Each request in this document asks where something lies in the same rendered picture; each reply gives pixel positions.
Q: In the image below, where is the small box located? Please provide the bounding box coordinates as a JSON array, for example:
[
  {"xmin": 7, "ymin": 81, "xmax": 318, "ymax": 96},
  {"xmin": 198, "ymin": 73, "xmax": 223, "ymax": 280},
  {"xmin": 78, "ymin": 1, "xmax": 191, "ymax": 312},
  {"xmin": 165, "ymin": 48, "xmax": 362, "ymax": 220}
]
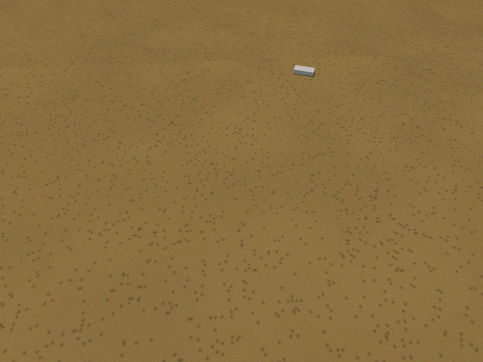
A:
[{"xmin": 294, "ymin": 65, "xmax": 315, "ymax": 76}]

